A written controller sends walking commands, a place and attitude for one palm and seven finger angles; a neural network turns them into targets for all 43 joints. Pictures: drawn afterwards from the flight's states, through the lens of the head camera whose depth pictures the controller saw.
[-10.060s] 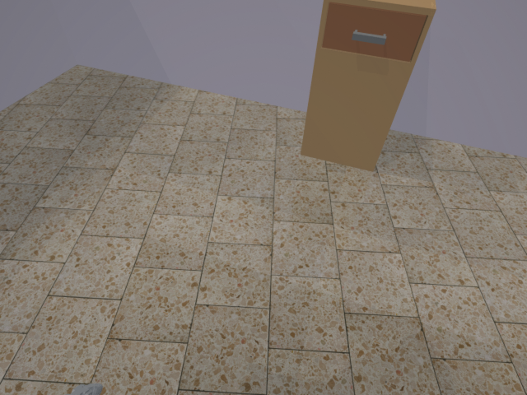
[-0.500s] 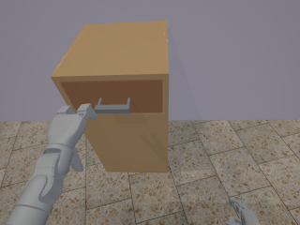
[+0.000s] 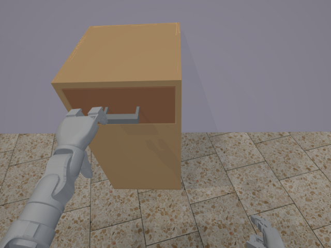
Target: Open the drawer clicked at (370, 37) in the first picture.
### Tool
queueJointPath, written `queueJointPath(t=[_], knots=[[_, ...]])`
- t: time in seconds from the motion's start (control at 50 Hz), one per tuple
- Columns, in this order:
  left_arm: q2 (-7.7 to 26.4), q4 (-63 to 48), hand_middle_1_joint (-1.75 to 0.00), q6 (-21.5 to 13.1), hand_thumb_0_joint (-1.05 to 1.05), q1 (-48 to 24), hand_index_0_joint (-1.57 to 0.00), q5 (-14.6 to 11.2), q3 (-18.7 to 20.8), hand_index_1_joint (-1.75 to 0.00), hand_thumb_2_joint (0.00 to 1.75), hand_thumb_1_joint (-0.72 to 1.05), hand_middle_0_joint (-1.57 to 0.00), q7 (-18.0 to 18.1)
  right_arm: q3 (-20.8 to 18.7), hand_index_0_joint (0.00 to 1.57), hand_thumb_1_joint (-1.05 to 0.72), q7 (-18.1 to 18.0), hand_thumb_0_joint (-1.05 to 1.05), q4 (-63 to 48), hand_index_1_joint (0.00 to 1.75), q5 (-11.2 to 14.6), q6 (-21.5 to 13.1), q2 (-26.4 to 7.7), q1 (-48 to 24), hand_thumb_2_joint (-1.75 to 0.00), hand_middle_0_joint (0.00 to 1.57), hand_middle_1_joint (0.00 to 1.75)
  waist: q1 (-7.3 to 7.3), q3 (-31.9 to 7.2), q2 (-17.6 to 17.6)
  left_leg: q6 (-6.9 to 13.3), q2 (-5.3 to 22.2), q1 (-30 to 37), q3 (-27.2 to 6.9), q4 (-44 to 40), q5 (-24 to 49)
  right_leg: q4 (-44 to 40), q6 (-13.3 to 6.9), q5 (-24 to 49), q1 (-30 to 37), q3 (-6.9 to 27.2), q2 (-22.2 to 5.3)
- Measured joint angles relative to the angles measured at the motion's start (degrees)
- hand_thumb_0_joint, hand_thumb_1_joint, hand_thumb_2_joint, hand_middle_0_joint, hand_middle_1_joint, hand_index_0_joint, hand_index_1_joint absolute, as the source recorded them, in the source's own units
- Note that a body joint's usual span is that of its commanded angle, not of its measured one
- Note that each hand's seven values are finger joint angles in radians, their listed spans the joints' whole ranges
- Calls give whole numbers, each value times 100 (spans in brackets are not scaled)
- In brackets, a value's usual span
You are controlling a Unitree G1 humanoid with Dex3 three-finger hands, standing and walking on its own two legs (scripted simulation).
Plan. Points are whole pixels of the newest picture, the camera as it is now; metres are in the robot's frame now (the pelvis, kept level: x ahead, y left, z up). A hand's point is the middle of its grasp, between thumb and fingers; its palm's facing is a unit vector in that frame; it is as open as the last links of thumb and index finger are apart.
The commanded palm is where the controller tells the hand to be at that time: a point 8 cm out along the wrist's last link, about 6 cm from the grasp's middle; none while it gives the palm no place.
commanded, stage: move the hooked fingers above the handle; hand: left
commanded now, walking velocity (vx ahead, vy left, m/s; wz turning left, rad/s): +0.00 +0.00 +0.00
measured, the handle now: (120, 114) +0.54 +0.23 -0.03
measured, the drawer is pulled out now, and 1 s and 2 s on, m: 0.00 0.00 0.00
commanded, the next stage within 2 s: lower the fingers behind the handle in 1.88 s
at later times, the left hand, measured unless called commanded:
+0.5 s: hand (98, 129) +0.40 +0.24 +0.05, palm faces +0.00 -0.05 -1.00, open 13.8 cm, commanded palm +0.39 +0.24 +0.11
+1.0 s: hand (107, 118) +0.46 +0.24 +0.03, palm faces -0.05 -0.03 -1.00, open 13.8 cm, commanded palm +0.45 +0.23 +0.09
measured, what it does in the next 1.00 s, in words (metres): stands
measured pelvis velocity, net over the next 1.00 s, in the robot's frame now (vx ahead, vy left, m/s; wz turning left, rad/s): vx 0.01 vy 0.02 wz -0.02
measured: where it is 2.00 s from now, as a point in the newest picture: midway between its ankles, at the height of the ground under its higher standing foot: outside the picture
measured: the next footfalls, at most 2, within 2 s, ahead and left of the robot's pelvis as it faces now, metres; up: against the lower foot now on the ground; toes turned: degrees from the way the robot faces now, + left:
none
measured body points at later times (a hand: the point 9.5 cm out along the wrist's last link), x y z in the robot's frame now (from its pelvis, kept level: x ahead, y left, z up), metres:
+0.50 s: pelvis +0.01 +0.01 -0.01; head +0.05 -0.02 +0.44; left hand +0.40 +0.24 +0.11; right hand +0.12 -0.26 -0.14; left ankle +0.02 +0.11 -0.73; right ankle -0.02 -0.09 -0.73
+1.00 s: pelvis +0.01 +0.02 -0.01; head +0.08 +0.00 +0.43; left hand +0.46 +0.24 +0.08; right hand +0.06 -0.26 -0.15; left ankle +0.02 +0.11 -0.73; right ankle -0.02 -0.09 -0.73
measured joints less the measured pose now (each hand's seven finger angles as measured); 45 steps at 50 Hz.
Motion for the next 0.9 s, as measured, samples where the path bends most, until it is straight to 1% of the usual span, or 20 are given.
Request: queueJointPath(t=[0.12,0.28,0.42,0.54,0.62,0.7,0.82,0.9], knots=[[23,420,-120,-43,0,-295,-32,45,47,-120,30,-49,-32,67,-83,20,-90,-3,1,42,30,9,34,-55,193,-90,20,30,-80,-49,-20,2,14,-183,15,123,-69,103,-2,-52,-180,16,11],[-18,729,-120,-150,0,-494,-32,93,104,-120,30,-49,-32,217,-217,20,-90,25,1,122,30,14,90,-119,448,-90,20,30,-180,-125,-12,24,19,-385,64,256,-165,220,18,-121,-390,66,9],[-46,1200,-120,-121,0,-805,-32,178,104,-120,30,-49,-32,378,-252,20,-90,35,1,172,30,29,108,-94,555,-90,20,30,-257,-192,-25,39,22,-540,92,343,-223,294,32,-161,-547,96,9],[-28,1690,-120,-119,0,-1127,-32,216,135,-120,30,-49,-32,393,-248,20,-90,36,1,175,30,39,119,-62,601,-90,20,30,-319,-254,-41,50,27,-652,98,409,-264,329,44,-182,-647,103,14],[-21,2008,-120,-214,0,-1381,-32,269,116,-120,30,-49,-32,379,-260,20,-90,43,1,161,30,29,116,-53,638,-90,20,30,-353,-281,-58,59,25,-765,84,477,-288,370,49,-199,-742,88,11],[-40,2229,-120,-355,0,-1566,-32,325,143,-120,30,-49,-32,458,-289,20,-90,61,1,159,30,11,125,-49,688,-90,20,30,-387,-327,-69,69,29,-885,85,555,-323,422,59,-217,-850,90,13],[21,2828,-120,-360,0,-1977,-32,443,188,-120,30,-49,-32,604,-277,20,-90,72,1,171,30,6,139,-48,750,-90,20,30,-502,-352,-105,82,42,-1118,83,682,-360,515,69,-236,-1067,87,21],[77,3118,-120,-386,0,-2225,-32,464,213,-120,30,-49,-32,655,-311,20,-90,85,1,193,30,-15,129,-53,860,-90,20,30,-577,-380,-103,92,50,-1280,79,759,-381,555,78,-237,-1212,84,28]])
